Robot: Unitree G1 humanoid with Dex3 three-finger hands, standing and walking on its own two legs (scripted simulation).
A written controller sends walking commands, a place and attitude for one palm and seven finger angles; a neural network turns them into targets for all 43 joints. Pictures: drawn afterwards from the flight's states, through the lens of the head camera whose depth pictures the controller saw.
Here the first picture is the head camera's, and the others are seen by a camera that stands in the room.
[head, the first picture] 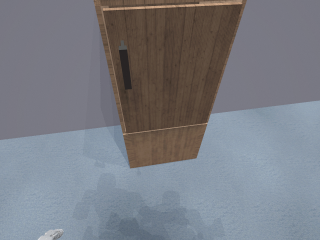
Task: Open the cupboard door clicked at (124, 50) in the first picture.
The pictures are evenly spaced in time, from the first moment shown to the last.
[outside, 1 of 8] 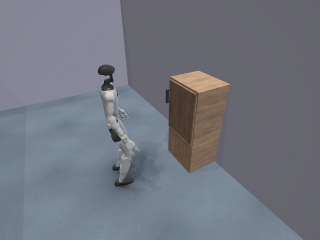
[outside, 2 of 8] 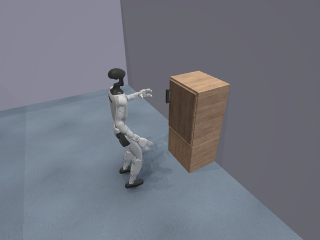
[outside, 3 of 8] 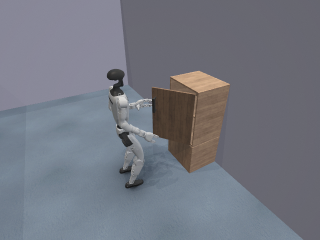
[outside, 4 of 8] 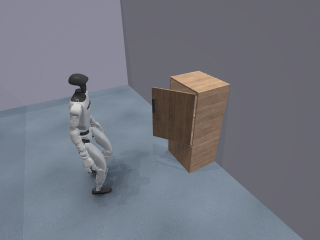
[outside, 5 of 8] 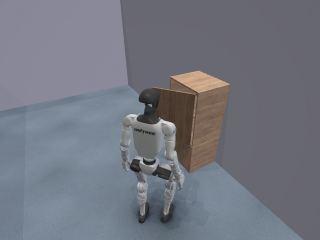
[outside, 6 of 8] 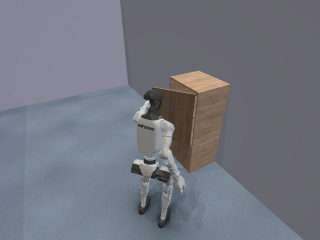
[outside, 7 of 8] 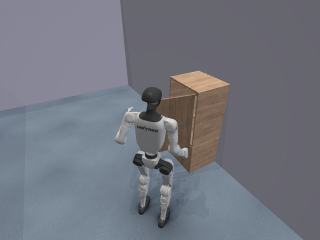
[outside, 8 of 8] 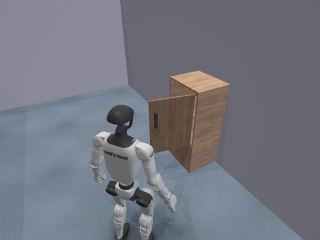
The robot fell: no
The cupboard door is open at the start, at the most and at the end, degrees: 0 79 78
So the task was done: yes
